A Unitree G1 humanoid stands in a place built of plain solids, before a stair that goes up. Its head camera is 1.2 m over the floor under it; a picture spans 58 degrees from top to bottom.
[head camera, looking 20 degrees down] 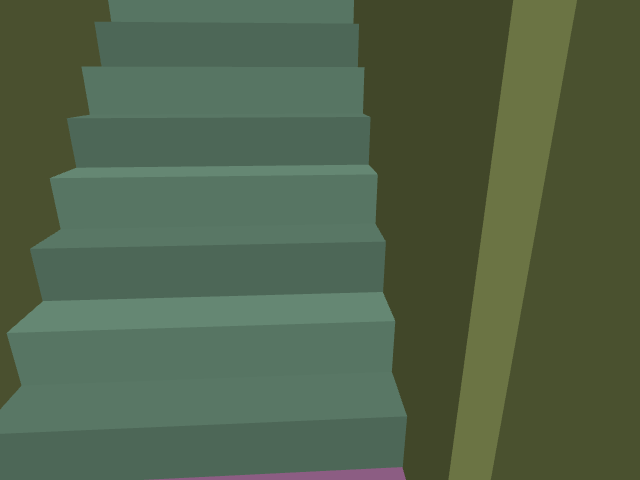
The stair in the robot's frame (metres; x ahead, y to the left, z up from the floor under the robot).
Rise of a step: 0.21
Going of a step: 0.22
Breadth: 1.30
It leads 3 degrees to the left of straight ahead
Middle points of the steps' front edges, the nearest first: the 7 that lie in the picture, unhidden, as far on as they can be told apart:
1.05 0.37 0.21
1.28 0.39 0.42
1.50 0.40 0.64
1.72 0.41 0.85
1.94 0.43 1.06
2.17 0.44 1.27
2.39 0.45 1.48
